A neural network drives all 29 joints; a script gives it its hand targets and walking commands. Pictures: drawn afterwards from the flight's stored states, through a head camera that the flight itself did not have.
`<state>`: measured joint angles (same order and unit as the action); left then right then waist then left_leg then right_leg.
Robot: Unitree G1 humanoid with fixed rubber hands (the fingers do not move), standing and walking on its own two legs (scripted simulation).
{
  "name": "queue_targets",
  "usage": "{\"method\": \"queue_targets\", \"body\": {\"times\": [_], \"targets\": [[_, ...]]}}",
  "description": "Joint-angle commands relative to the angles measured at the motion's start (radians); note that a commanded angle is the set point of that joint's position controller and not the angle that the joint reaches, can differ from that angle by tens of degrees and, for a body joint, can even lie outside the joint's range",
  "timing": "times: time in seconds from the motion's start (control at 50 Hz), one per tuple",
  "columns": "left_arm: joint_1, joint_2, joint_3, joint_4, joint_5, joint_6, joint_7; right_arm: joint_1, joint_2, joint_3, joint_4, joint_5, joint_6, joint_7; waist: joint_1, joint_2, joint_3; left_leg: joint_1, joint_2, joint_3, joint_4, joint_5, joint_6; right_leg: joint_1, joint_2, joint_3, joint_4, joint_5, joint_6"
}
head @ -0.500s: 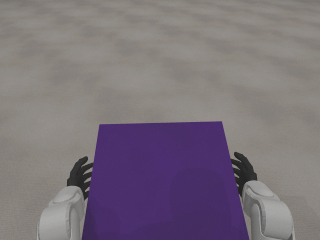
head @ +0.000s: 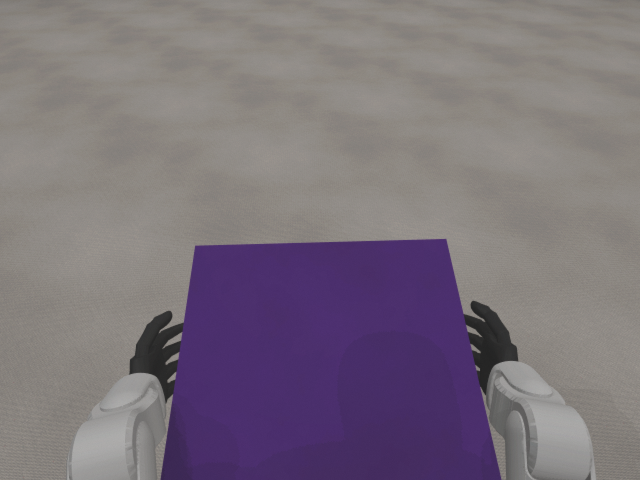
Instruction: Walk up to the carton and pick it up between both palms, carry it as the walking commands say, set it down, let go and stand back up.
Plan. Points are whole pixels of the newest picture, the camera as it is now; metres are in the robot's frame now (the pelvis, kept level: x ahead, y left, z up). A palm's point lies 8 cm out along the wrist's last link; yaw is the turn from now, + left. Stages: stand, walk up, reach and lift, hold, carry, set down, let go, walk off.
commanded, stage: carry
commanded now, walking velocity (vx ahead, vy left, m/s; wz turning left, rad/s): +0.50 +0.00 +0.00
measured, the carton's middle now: (324, 380) +0.28 +0.00 -0.01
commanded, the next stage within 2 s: none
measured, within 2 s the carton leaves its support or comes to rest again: neither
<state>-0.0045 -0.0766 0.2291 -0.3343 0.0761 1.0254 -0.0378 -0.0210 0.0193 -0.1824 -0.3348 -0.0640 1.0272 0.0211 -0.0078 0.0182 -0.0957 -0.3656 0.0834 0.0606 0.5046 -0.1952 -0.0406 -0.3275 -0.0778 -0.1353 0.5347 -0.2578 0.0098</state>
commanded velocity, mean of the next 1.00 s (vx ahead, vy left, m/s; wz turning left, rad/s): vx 0.09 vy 0.00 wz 0.00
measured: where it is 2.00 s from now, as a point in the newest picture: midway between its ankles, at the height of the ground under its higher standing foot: outside the picture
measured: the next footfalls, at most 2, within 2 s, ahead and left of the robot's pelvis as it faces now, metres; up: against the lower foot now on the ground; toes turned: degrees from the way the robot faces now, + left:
right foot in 0.80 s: +0.20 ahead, -0.06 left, +0.00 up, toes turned -12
left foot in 1.00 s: +0.37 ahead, +0.12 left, +0.00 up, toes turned -22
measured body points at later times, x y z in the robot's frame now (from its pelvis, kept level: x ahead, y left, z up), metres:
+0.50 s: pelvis +0.13 +0.01 +0.00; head +0.14 +0.00 +0.45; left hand +0.39 +0.20 +0.05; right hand +0.39 -0.19 +0.06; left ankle +0.05 +0.14 -0.73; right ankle +0.06 -0.09 -0.73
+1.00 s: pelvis +0.28 +0.03 -0.01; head +0.27 +0.01 +0.44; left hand +0.55 +0.20 +0.03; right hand +0.52 -0.19 +0.03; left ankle +0.33 +0.13 -0.73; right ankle +0.16 -0.05 -0.73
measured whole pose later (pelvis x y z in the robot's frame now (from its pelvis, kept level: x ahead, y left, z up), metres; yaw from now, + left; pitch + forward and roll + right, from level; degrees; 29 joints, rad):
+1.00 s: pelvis +0.28 +0.03 -0.01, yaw -3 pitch +3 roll +0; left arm -0.02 -0.08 0.19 -0.22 0.13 1.01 -0.04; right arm -0.02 -0.02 -0.16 -0.24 -0.09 1.01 0.03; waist -0.01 0.04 -0.07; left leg -0.43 0.02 0.10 0.64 -0.22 0.02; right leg -0.10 -0.04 -0.19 0.53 -0.47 0.00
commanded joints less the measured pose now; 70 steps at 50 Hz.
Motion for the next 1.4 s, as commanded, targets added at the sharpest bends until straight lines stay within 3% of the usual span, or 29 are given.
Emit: {"method": "queue_targets", "body": {"times": [0.0, 0.04, 0.1, 0.18, 0.22, 0.28, 0.3, 0.36, 0.38, 0.42, 0.48, 0.58, 0.62, 0.68, 0.7, 0.72, 0.74, 0.76, 0.78, 0.8, 0.82, 0.84, 0.9, 0.94, 1.0, 1.02, 1.14, 1.26, 1.38], "targets": [[-0.407, -0.762, -0.814, -0.312, -0.333, 0.069, -0.066, -0.433, 0.848, 0.799, -0.308, 0.330, 0.059, 0.068, 0.006, -0.138, -0.133, -0.013, -0.034, 0.052, 0.000, -0.331, 0.032, 0.039, -0.125, 0.149, -0.267, -0.483, -0.045], [-0.344, -0.681, -0.794, -0.303, -0.313, 0.110, -0.056, -0.368, 0.781, 0.788, -0.300, 0.309, 0.099, 0.057, 0.002, -0.163, -0.124, 0.017, -0.063, 0.088, 0.056, -0.212, 0.030, 0.041, -0.162, 0.160, -0.302, -0.465, -0.063], [-0.299, -0.623, -0.795, -0.289, -0.294, 0.144, -0.047, -0.330, 0.732, 0.769, -0.271, 0.293, 0.130, 0.048, -0.004, -0.070, -0.112, 0.147, -0.028, 0.073, -0.075, -0.180, 0.053, 0.032, -0.124, 0.063, -0.182, -0.317, -0.039], [-0.397, -0.627, -0.825, -0.348, -0.305, 0.171, -0.046, -0.331, 0.715, 0.751, -0.269, 0.297, 0.153, 0.044, -0.014, 0.238, 0.001, 0.203, 0.243, -0.346, -0.357, -0.531, 0.175, -0.235, 0.028, -0.068, 0.176, -0.300, 0.018], [-0.416, -0.636, -0.792, -0.269, -0.300, 0.160, -0.055, -0.372, 0.713, 0.714, -0.242, 0.265, 0.137, 0.039, 0.001, 0.179, -0.009, 0.224, 0.246, -0.284, -0.311, -0.185, 0.175, -0.199, 0.012, -0.021, 0.111, -0.246, -0.006], [-0.360, -0.657, -0.755, -0.199, -0.293, 0.140, -0.061, -0.394, 0.709, 0.700, -0.249, 0.246, 0.114, 0.034, 0.019, 0.038, -0.101, 0.174, 0.104, -0.001, -0.088, 0.213, 0.069, 0.093, -0.030, -0.031, -0.123, -0.050, -0.005], [-0.350, -0.600, -0.682, -0.066, -0.241, 0.113, -0.065, -0.380, 0.652, 0.634, -0.125, 0.197, 0.088, 0.039, 0.016, -0.024, -0.135, 0.117, 0.067, 0.056, -0.006, 0.187, 0.044, 0.206, -0.084, 0.017, -0.133, 0.120, -0.016], [-0.346, -0.728, -0.821, -0.277, -0.317, 0.100, -0.061, -0.405, 0.788, 0.805, -0.354, 0.313, 0.083, 0.047, 0.016, -0.193, -0.202, -0.095, -0.036, 0.095, 0.125, -0.127, 0.028, 0.452, -0.214, 0.151, -0.065, 0.764, -0.092], [-0.361, -0.733, -0.799, -0.248, -0.300, 0.092, -0.061, -0.427, 0.795, 0.799, -0.326, 0.319, 0.081, 0.057, 0.008, -0.210, -0.204, -0.068, -0.034, 0.068, 0.044, -0.148, 0.030, 0.427, -0.213, 0.133, -0.039, 0.811, -0.099], [-0.335, -0.609, -0.652, -0.031, -0.196, 0.050, -0.059, -0.419, 0.678, 0.660, -0.087, 0.235, 0.041, 0.069, 0.005, -0.133, -0.237, 0.047, 0.002, 0.046, -0.029, 0.180, 0.039, 0.378, -0.146, 0.045, 0.013, 0.795, -0.038], [-0.384, -0.700, -0.776, -0.268, -0.278, 0.019, -0.056, -0.420, 0.779, 0.745, -0.251, 0.311, 0.013, 0.072, 0.008, 0.000, -0.284, 0.240, 0.051, 0.063, 0.107, 0.779, 0.029, 0.255, -0.082, -0.043, 0.092, 0.720, 0.010], [-0.345, -0.633, -0.737, -0.191, -0.252, -0.021, -0.058, -0.318, 0.720, 0.672, -0.149, 0.248, -0.032, 0.060, 0.004, -0.071, -0.319, 0.154, -0.038, 0.119, 0.056, 0.527, 0.018, 0.378, -0.066, -0.040, 0.102, 0.949, 0.008], [-0.326, -0.672, -0.780, -0.246, -0.283, -0.031, -0.063, -0.349, 0.746, 0.726, -0.251, 0.271, -0.043, 0.058, 0.001, -0.027, -0.278, 0.257, -0.031, 0.112, -0.032, 0.649, 0.015, 0.267, -0.036, -0.072, 0.132, 0.784, 0.023], [-0.367, -0.692, -0.843, -0.404, -0.329, 0.002, -0.051, -0.329, 0.780, 0.780, -0.389, 0.314, -0.012, 0.042, -0.024, 0.208, -0.168, 0.707, 0.119, -0.018, 0.033, 1.377, 0.085, -0.275, 0.080, -0.132, 0.082, -0.262, 0.046], [-0.350, -0.643, -0.819, -0.401, -0.317, 0.019, -0.044, -0.311, 0.739, 0.760, -0.384, 0.302, 0.005, 0.034, -0.019, 0.200, -0.164, 0.732, 0.139, -0.019, 0.084, 1.495, 0.108, -0.294, 0.092, -0.112, 0.013, -0.316, 0.034], [-0.308, -0.518, -0.713, -0.226, -0.240, 0.023, -0.043, -0.261, 0.611, 0.646, -0.198, 0.215, 0.009, 0.027, 0.003, 0.168, -0.168, 0.646, 0.113, 0.027, 0.149, 1.441, 0.098, -0.178, 0.090, -0.097, -0.133, -0.212, 0.024], [-0.258, -0.414, -0.633, -0.079, -0.174, 0.019, -0.043, -0.197, 0.491, 0.561, -0.053, 0.146, 0.003, 0.020, 0.023, 0.051, -0.184, 0.412, 0.064, 0.094, 0.247, 1.161, 0.065, 0.103, 0.071, -0.099, -0.240, 0.169, 0.027], [-0.199, -0.364, -0.590, 0.007, -0.150, 0.015, -0.044, -0.179, 0.432, 0.530, 0.001, 0.112, -0.006, 0.015, 0.040, -0.150, -0.217, 0.026, -0.014, 0.133, 0.397, 0.541, 0.018, 0.496, -0.037, -0.010, -0.153, 0.888, 0.007], [-0.233, -0.459, -0.695, -0.151, -0.221, 0.018, -0.042, -0.191, 0.544, 0.633, -0.143, 0.172, 0.002, 0.012, 0.042, -0.329, -0.190, -0.326, -0.121, 0.110, 0.554, -0.357, 0.014, 0.728, -0.218, 0.146, -0.039, 1.484, -0.094], [-0.275, -0.535, -0.774, -0.252, -0.273, 0.036, -0.039, -0.225, 0.624, 0.720, -0.239, 0.227, 0.026, 0.010, 0.011, -0.223, -0.173, -0.241, -0.083, 0.012, 0.502, -0.403, 0.059, 0.572, -0.270, 0.186, -0.034, 1.463, -0.117], [-0.273, -0.502, -0.704, -0.126, -0.229, 0.037, -0.046, -0.268, 0.585, 0.659, -0.151, 0.193, 0.030, 0.011, 0.025, -0.119, -0.114, -0.201, -0.113, 0.038, 0.446, -0.398, 0.071, 0.436, -0.223, 0.162, -0.052, 1.286, -0.088], [-0.307, -0.569, -0.733, -0.193, -0.248, 0.032, -0.043, -0.311, 0.643, 0.679, -0.211, 0.236, 0.027, 0.021, 0.031, -0.097, -0.066, -0.270, -0.121, 0.044, 0.382, -0.344, 0.062, 0.453, -0.207, 0.128, -0.050, 1.130, -0.090], [-0.357, -0.537, -0.675, -0.133, -0.225, 0.012, -0.052, -0.370, 0.627, 0.656, -0.137, 0.215, -0.002, 0.031, 0.011, -0.206, -0.106, -0.140, -0.083, 0.058, 0.220, -0.109, 0.046, 0.396, -0.172, -0.005, -0.050, 0.932, -0.056], [-0.353, -0.444, -0.536, 0.101, -0.129, -0.056, -0.058, -0.410, 0.528, 0.547, 0.073, 0.143, -0.055, 0.050, 0.012, -0.232, -0.136, -0.017, -0.051, 0.031, 0.052, 0.032, 0.051, 0.308, -0.169, -0.025, -0.005, 0.816, -0.046], [-0.404, -0.506, -0.534, 0.136, -0.123, -0.172, -0.075, -0.512, 0.555, 0.535, 0.080, 0.145, -0.179, 0.087, 0.027, -0.010, -0.213, 0.194, 0.109, -0.097, 0.038, 0.862, 0.114, 0.152, -0.077, -0.033, 0.063, 0.192, 0.011], [-0.450, -0.592, -0.599, 0.019, -0.178, -0.194, -0.081, -0.546, 0.637, 0.587, -0.018, 0.192, -0.206, 0.095, 0.034, 0.065, -0.210, 0.198, 0.153, -0.135, 0.030, 0.945, 0.148, 0.135, -0.047, -0.018, 0.033, -0.049, 0.024], [-0.325, -0.470, -0.538, 0.203, -0.135, -0.315, -0.098, -0.312, 0.552, 0.479, 0.223, 0.088, -0.328, 0.095, 0.017, 0.041, -0.414, 0.307, 0.074, -0.018, 0.133, 0.979, 0.149, 0.269, -0.067, -0.022, 0.087, 0.454, 0.034], [-0.369, -0.558, -0.650, 0.043, -0.219, -0.370, -0.123, -0.372, 0.631, 0.607, 0.039, 0.173, -0.371, 0.107, 0.012, 0.039, -0.312, 0.380, 0.114, -0.057, 0.055, 0.988, 0.167, 0.118, -0.006, -0.026, -0.068, -0.066, 0.050], [-0.305, -0.481, -0.605, 0.241, -0.142, -0.363, -0.148, -0.277, 0.555, 0.550, 0.227, 0.073, -0.368, 0.115, 0.006, -0.099, -0.246, 0.160, 0.024, 0.009, 0.085, 0.497, 0.089, 0.308, -0.102, 0.013, -0.026, 0.665, 0.022]]}}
